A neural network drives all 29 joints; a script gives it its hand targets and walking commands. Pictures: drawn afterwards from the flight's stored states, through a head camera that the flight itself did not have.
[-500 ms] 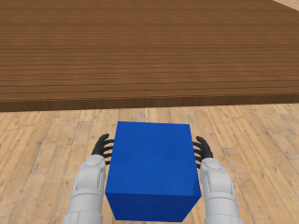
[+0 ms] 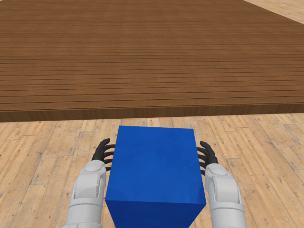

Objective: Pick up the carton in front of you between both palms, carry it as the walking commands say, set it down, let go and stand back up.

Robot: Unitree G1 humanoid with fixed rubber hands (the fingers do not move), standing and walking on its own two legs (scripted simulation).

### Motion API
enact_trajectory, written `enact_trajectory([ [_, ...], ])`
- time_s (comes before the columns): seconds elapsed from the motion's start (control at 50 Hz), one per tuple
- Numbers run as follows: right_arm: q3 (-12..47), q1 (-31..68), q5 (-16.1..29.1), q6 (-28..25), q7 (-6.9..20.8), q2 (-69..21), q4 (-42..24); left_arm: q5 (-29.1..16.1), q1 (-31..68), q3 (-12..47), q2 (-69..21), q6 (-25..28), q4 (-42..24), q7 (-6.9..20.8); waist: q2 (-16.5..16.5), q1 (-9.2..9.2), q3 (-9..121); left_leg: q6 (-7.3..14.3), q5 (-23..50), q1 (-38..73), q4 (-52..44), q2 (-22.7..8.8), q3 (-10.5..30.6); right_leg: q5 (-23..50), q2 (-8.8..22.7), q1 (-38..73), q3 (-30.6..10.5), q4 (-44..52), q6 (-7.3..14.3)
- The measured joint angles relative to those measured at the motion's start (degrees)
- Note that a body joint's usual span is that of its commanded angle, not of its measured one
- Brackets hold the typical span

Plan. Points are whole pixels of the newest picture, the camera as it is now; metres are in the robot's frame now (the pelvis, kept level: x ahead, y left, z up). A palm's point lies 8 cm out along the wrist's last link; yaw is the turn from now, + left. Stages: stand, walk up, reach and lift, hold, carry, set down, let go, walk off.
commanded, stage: hold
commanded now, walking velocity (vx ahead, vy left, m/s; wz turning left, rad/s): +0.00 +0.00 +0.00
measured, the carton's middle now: (153, 180) +0.28 +0.00 -0.02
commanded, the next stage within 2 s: carry in 0.84 s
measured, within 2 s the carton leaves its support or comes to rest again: neither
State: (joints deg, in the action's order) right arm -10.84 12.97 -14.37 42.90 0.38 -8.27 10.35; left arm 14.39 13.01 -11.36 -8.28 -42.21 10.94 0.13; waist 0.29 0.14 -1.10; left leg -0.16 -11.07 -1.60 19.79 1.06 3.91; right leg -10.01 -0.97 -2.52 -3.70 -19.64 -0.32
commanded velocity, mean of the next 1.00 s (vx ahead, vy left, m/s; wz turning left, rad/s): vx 0.10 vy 0.00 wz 0.00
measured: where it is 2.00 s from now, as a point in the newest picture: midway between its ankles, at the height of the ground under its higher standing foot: (145, 201)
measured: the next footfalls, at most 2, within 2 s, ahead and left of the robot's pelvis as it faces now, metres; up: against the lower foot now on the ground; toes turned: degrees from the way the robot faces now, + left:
right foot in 1.32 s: +0.21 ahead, -0.08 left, +0.00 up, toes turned -8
left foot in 1.70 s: +0.53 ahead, +0.15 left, +0.00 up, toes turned +14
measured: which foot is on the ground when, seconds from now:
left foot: down 0.00-1.00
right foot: down 0.00-1.00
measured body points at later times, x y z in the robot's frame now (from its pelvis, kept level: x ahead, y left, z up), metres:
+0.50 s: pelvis -0.01 +0.00 +0.00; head -0.05 +0.00 +0.45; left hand +0.29 +0.15 +0.04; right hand +0.29 -0.15 +0.04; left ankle +0.01 +0.12 -0.75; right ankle +0.02 -0.12 -0.75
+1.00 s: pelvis +0.02 +0.00 -0.01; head -0.02 +0.00 +0.44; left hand +0.31 +0.15 +0.05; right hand +0.31 -0.15 +0.05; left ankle +0.01 +0.12 -0.74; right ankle +0.02 -0.12 -0.75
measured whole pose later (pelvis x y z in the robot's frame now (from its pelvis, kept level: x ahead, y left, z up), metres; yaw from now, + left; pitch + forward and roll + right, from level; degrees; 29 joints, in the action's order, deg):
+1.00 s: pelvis +0.02 +0.00 -0.01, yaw +1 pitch +0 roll +0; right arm -9.4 11.6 -12.1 47.5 -0.6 -8.0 4.1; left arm 12.1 11.9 -9.5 -8.0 -47.1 4.8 -1.2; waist 0.0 0.0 6.5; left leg -0.2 -19.3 -12.7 29.1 0.7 3.2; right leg -17.6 -0.7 -13.1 -2.3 -28.3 0.0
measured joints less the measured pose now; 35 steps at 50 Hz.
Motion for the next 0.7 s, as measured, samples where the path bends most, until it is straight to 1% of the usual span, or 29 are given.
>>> enact_trajectory([
  [0.12, -1.28, 1.57, -0.73, 1.08, 0.41, -0.32, 1.65, 0.75, 1.53, -1.35, -0.31, -1.12, 1.57, 0.39, -0.02, -0.04, -0.88, 0.00, -0.16, 0.05, 1.06, 0.04, 0.00, -0.16, -0.04, 0.06, 0.01, -1.05, 0.04],
  [0.38, -3.53, 4.11, -1.29, 0.34, 0.62, -0.94, 3.11, 1.28, 4.06, -3.56, -0.93, -0.29, 3.11, 0.66, 0.00, -0.06, -1.58, -0.10, -0.28, -1.29, 2.51, 0.09, 0.06, -0.32, -0.10, -1.31, 0.05, -2.58, 0.05],
  [0.7, -1.64, 2.24, -1.15, 0.88, 0.65, -0.49, 1.44, 1.21, 2.07, -1.66, -0.44, -0.82, 1.35, 0.75, 0.01, -0.06, -1.15, -0.12, -0.27, -0.26, 1.14, -0.01, 0.22, -0.28, -0.12, -0.18, 0.15, -1.09, 0.11],
])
